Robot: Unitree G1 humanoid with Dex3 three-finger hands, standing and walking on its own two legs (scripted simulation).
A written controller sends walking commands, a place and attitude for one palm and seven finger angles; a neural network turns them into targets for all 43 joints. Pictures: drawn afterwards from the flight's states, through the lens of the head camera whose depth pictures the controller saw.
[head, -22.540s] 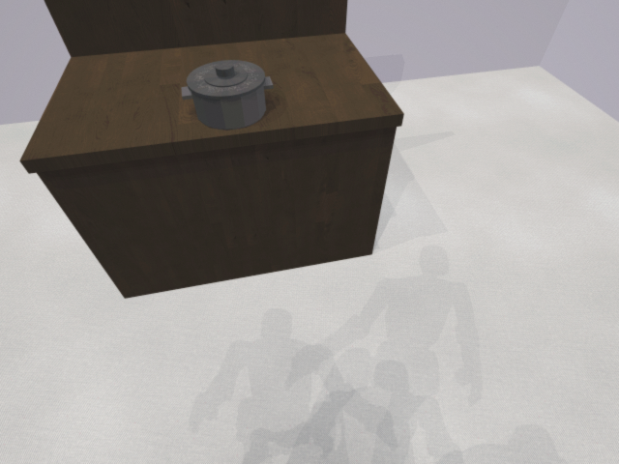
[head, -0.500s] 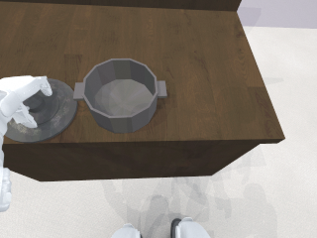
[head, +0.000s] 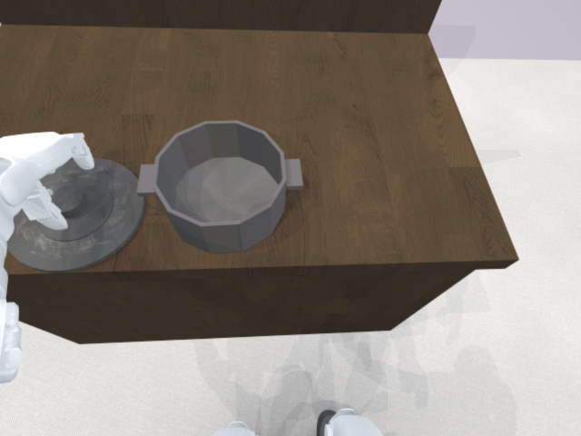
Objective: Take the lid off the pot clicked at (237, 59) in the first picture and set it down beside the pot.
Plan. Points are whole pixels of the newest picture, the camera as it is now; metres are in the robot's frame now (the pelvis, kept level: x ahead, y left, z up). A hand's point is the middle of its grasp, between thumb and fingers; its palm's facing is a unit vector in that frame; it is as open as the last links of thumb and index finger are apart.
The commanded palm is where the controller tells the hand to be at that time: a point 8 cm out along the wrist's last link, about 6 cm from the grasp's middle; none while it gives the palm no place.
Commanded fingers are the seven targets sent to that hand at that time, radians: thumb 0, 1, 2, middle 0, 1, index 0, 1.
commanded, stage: raise the empty hand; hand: left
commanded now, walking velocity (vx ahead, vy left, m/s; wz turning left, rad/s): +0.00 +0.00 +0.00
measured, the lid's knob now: (69, 202) +0.46 +0.33 -0.02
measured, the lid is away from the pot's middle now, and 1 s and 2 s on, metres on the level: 0.24 0.24 0.24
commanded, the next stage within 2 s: draw the hand back to the body in 0.94 s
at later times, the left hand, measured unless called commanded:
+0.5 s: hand (18, 167) +0.44 +0.33 +0.09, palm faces -0.42 -0.08 -0.90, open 10.9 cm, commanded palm +0.46 +0.32 +0.15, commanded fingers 0.00 0.11 0.40 -0.28 -0.99 -0.28 -0.99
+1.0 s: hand (0, 138) +0.45 +0.33 +0.13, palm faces -0.40 -0.07 -0.92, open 10.9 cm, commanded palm +0.46 +0.32 +0.19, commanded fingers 0.00 0.11 0.40 -0.28 -0.99 -0.28 -0.99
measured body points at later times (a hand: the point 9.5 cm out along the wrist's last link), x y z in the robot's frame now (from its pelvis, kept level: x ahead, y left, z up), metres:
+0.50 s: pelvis +0.02 +0.00 +0.02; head +0.10 +0.01 +0.46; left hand +0.45 +0.33 +0.14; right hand +0.06 -0.28 -0.11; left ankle -0.03 +0.07 -0.71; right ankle +0.03 -0.15 -0.71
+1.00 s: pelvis +0.02 +0.01 +0.02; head +0.09 +0.01 +0.47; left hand +0.46 +0.33 +0.18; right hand +0.08 -0.26 -0.11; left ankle -0.03 +0.07 -0.71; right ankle +0.03 -0.15 -0.71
